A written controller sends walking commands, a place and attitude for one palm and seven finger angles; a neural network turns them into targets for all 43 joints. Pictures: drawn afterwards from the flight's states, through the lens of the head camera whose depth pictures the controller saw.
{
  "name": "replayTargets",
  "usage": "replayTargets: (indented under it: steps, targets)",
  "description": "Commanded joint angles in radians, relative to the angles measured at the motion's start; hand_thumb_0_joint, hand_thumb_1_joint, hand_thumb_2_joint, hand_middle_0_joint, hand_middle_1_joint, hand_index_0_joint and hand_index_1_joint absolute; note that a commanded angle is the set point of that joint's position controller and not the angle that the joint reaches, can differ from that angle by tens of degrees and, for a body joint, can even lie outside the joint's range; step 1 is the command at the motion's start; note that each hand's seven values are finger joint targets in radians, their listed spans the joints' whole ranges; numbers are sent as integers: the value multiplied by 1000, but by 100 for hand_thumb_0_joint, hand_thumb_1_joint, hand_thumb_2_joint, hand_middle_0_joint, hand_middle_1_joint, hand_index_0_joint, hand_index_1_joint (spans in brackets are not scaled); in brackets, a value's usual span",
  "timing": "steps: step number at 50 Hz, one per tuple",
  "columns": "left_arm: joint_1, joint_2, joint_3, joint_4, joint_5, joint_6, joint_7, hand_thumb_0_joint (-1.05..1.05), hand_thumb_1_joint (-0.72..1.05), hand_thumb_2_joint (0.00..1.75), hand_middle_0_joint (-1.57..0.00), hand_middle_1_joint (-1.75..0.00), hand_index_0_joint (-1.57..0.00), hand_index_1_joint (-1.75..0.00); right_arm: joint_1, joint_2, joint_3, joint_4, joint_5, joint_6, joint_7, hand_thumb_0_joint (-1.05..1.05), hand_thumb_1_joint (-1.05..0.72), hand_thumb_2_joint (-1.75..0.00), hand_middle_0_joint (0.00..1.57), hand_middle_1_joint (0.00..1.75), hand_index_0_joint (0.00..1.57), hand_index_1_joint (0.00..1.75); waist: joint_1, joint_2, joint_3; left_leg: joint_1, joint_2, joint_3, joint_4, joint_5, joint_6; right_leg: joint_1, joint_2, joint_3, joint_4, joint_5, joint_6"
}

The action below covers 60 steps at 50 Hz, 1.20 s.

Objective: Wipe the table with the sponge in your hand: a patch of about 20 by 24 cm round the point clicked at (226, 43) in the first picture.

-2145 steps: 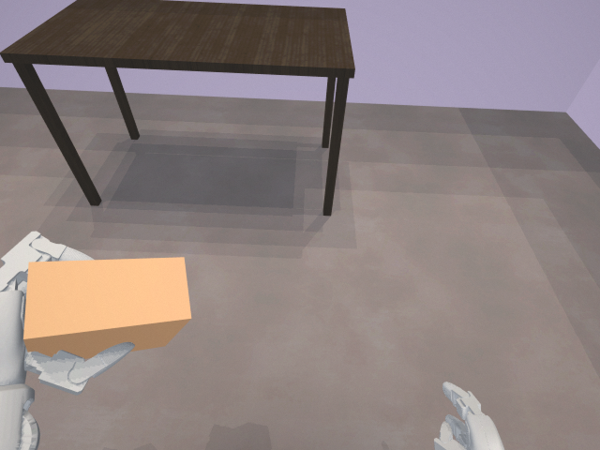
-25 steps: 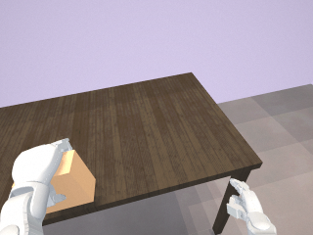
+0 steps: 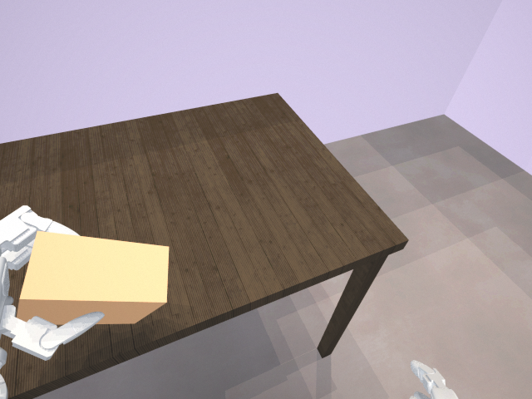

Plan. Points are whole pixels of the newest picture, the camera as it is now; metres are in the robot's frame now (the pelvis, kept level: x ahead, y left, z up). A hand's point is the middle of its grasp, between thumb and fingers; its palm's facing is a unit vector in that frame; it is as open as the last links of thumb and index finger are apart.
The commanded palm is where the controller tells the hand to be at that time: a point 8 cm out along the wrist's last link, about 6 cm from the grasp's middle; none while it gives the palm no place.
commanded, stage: step back with the hand held close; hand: left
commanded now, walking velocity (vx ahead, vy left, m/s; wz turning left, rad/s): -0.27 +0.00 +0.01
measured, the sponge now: (114, 285) +0.23 +0.20 +0.12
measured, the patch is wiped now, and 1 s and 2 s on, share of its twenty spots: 1.00 1.00 1.00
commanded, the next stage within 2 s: stop stepping back and stand still in 0.96 s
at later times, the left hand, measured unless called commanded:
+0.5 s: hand (44, 311) +0.17 +0.23 +0.17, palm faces +0.40 -0.84 -0.37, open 10.6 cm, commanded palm +0.12 +0.27 +0.19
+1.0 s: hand out of the picture +0.06 +0.21 +0.17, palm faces +0.31 -0.88 -0.37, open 10.6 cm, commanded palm +0.01 +0.27 +0.19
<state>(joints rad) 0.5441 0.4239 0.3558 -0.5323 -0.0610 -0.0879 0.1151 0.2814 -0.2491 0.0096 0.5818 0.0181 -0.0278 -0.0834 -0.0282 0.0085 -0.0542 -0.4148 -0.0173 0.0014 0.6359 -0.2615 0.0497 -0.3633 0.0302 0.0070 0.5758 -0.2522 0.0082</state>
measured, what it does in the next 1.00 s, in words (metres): walks backwards: left foot, then right foot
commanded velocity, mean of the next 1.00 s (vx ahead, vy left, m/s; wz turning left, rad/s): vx -0.37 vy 0.00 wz -0.01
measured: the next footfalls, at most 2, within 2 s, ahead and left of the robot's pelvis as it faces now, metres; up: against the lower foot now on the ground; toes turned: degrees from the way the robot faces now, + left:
left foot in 0.64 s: -0.01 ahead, +0.13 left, +0.00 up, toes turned +2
right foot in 0.88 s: -0.05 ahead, -0.13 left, +0.00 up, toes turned +1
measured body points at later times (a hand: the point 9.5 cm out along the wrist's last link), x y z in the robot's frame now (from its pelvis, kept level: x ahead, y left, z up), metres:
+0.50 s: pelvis -0.04 -0.01 -0.01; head -0.03 +0.01 +0.44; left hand +0.15 +0.28 +0.19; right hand +0.15 -0.24 -0.08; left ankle +0.04 +0.09 -0.72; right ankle +0.03 -0.13 -0.73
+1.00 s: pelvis -0.16 -0.01 +0.00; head -0.13 +0.00 +0.45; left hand +0.04 +0.25 +0.19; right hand +0.02 -0.24 -0.08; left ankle -0.12 +0.12 -0.68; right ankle -0.09 -0.13 -0.73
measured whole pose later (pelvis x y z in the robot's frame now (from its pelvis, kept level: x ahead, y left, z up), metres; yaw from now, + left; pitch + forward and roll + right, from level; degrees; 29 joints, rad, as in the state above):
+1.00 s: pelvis -0.16 -0.01 +0.00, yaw +0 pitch +2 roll -2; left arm 0.48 0.36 0.31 -0.61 -0.04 -0.14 0.12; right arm 0.18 -0.18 0.02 0.60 0.01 -0.08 -0.04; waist 0.00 0.00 0.01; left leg -0.59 0.03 -0.05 1.05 -0.44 -0.04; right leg -0.41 0.04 -0.01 0.56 -0.18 -0.01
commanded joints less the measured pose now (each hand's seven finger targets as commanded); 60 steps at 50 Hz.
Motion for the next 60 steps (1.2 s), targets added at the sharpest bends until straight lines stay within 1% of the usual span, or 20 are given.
replayTargets:
  steps: [1,7,19,21,23,26,30,32,33,36,41,44,46,47,49,53,55,57,58,60]
  targets:
    - [-101,146,117,-253,6,-98,29,0,10,130,-120,-160,-120,-160,-156,-140,-45,-181,-5,-81,-10,0,-90,-90,20,30,20,30,41,93,-95,-117,166,-233,-227,-222,46,157,-58,47,-2,89,-23]
    - [-149,133,94,-232,8,-107,37,0,10,130,-120,-160,-120,-160,-146,-128,-42,-175,-7,-86,-9,0,-90,-90,20,30,20,30,24,68,-54,-84,125,-191,-135,-316,23,-8,-116,110,-70,14,-53]
    - [-207,106,93,-239,36,-108,27,0,10,130,-120,-160,-120,-160,-160,-123,-40,-173,-24,-99,-1,0,-90,-90,20,30,20,30,37,130,-57,-202,231,-263,-230,-231,71,144,-20,53,71,28,-3]
    - [-196,112,92,-239,33,-104,27,0,10,130,-120,-160,-120,-160,-150,-118,-46,-176,-16,-88,3,0,-90,-90,20,30,20,30,29,15,-64,-213,163,-197,-107,-292,35,128,-93,128,-15,146,-40]
    - [-179,130,81,-256,13,-110,37,0,10,130,-120,-160,-120,-160,-143,-98,-51,-171,-10,-75,9,0,-90,-90,20,30,20,30,17,-130,-93,-94,55,-95,156,-254,-37,-28,-280,326,-178,182,-140]
    - [-110,150,99,-307,2,-111,51,0,10,130,-120,-160,-120,-160,-153,-55,-36,-162,-10,-49,24,0,-90,-90,20,30,20,30,6,-141,-166,-24,49,-78,362,-194,-58,-5,-394,310,-175,516,-196]
    - [-46,196,170,-322,5,-114,62,0,10,130,-120,-160,-120,-160,-174,-77,-47,-163,-12,-28,15,0,-90,-90,20,30,20,30,3,-13,-146,36,99,-83,-57,-21,-34,17,-291,173,-7,512,-92]
    - [-44,164,167,-363,1,-131,64,0,10,130,-120,-160,-120,-160,-176,-109,-70,-171,-16,-53,10,0,-90,-90,20,30,20,30,27,229,-173,116,295,-280,-209,338,57,-72,-68,27,188,107,14]
    - [-36,166,180,-348,-2,-131,62,0,10,130,-120,-160,-120,-160,-160,-101,-78,-163,-19,-73,15,0,-90,-90,20,30,20,30,28,255,-196,144,346,-295,-233,431,78,-120,-18,27,298,-160,17]
    - [-98,121,137,-363,8,-116,56,0,10,130,-120,-160,-120,-160,-109,-85,-71,-109,-31,-118,30,0,-90,-90,20,30,20,30,30,216,-166,285,335,-217,-138,797,91,-224,-18,72,346,-212,20]
    - [-147,59,50,-296,20,-94,39,0,10,130,-120,-160,-120,-160,-150,-104,-48,-125,-17,-133,40,0,-90,-90,20,30,20,30,44,205,-98,106,292,-171,-153,439,25,53,-12,16,-7,15,18]
    - [-151,93,87,-264,25,-116,28,0,10,130,-120,-160,-120,-160,-167,-109,-42,-141,-15,-140,40,0,-90,-90,20,30,20,30,55,87,-81,-20,223,-138,-20,80,-2,154,-42,4,-191,214,2]
    - [-90,124,87,-253,13,-118,31,0,10,130,-120,-160,-120,-160,-130,-89,-81,-155,16,-125,32,0,-90,-90,20,30,20,30,46,-283,-173,-68,13,2,408,-228,-93,95,-346,297,-251,443,-168]
    - [-69,124,92,-271,3,-118,33,0,10,130,-120,-160,-120,-160,-168,-75,-77,-156,14,-114,27,0,-90,-90,20,30,20,30,52,-252,-187,-66,28,-73,611,-272,-92,27,-409,315,-248,491,-213]
    - [-44,123,107,-283,4,-107,33,0,10,130,-120,-160,-120,-160,-185,-20,-34,-161,-10,-81,31,0,-90,-90,20,30,20,30,11,-128,-182,-70,60,-78,634,-228,-90,-36,-361,241,-186,471,-180]
    - [-86,137,122,-295,1,-110,45,0,10,130,-120,-160,-120,-160,-172,-55,-35,-161,-11,-65,9,0,-90,-90,20,30,20,30,5,-174,-157,68,56,-11,148,-221,-61,-82,-291,189,-145,264,-111]
    - [-75,151,140,-251,-5,-107,53,0,10,130,-120,-160,-120,-160,-116,-101,-54,-162,-3,-74,-3,0,-90,-90,20,30,20,30,-10,-20,-159,208,79,13,-134,-146,-24,-127,-226,153,-40,57,-70]
    - [-181,142,114,-324,-5,-116,61,0,10,130,-120,-160,-120,-160,-139,-129,-56,-189,3,-103,-6,0,-90,-90,20,30,20,30,-7,316,-71,189,331,-255,-369,-58,87,-245,3,-23,346,-229,10]
    - [-171,162,141,-265,3,-105,71,0,10,130,-120,-160,-120,-160,-113,-109,-58,-166,6,-122,-4,0,-90,-90,20,30,20,30,-28,315,-57,77,380,-354,-389,-191,130,-258,-4,36,574,-238,17]
    - [-248,158,119,-331,26,-88,68,0,10,130,-120,-160,-120,-160,-116,-96,-67,-135,7,-134,22,0,-90,-90,20,30,20,30,-13,237,-33,9,312,-297,-335,-222,136,-269,-36,88,680,-149,23]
